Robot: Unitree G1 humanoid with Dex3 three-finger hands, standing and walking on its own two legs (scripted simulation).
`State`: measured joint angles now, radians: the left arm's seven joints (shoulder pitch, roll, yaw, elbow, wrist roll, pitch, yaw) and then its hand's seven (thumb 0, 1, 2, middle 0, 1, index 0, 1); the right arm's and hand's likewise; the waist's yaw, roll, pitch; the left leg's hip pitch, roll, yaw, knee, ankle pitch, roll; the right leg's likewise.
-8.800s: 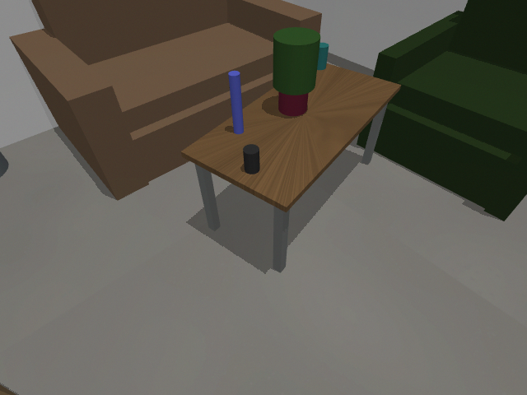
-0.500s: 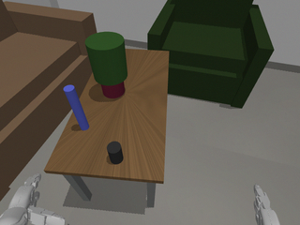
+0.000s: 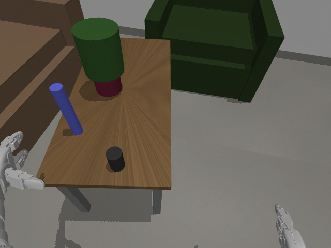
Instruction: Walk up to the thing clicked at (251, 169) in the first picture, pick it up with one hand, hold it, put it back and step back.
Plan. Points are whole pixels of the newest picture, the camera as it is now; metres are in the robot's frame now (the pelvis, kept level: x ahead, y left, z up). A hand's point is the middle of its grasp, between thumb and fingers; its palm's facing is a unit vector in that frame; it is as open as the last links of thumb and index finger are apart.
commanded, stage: go down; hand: left
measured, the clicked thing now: (115, 159) +0.48 +0.17 -0.20
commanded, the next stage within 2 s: none
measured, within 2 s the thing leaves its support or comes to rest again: neither
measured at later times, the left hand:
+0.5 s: hand (26, 141) +0.40 +0.34 +0.04, palm faces +0.15 -0.99 -0.08, open 17.6 cm
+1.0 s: hand (23, 131) +0.42 +0.35 +0.05, palm faces +0.15 -0.99 -0.06, open 17.5 cm
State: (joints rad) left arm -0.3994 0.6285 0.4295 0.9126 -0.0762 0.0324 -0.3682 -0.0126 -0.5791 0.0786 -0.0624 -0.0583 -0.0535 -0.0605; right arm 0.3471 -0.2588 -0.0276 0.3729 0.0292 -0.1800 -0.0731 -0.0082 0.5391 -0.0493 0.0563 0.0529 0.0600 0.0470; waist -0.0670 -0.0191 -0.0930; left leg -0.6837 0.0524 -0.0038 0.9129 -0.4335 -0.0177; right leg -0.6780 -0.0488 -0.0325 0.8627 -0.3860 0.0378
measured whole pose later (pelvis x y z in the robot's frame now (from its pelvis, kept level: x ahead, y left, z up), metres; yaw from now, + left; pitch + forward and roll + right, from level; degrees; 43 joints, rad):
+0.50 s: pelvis +0.01 +0.00 -0.01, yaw +0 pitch +16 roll -2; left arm -0.55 0.74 0.52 1.09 -0.10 -0.12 -0.46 -0.01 -0.58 0.06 -0.06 -0.05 -0.06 -0.05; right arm 0.33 -0.26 0.02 0.33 0.01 -0.15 -0.06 -0.01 0.53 -0.05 0.06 0.05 0.06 0.05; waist -0.11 -0.02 -0.12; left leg -0.77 0.06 -0.01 0.95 -0.45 -0.02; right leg -0.76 -0.04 -0.04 0.88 -0.39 0.04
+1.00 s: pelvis +0.01 +0.01 -0.01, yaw -1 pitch +17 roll -3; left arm -0.61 0.78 0.56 1.12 -0.10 -0.15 -0.48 -0.02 -0.57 0.08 -0.06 -0.06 -0.05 -0.06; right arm 0.33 -0.26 0.01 0.29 0.01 -0.14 -0.04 -0.01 0.52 -0.06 0.06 0.05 0.06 0.05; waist -0.13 -0.02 -0.13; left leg -0.82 0.07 -0.01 0.99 -0.47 -0.01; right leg -0.79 -0.03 -0.04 0.90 -0.40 0.04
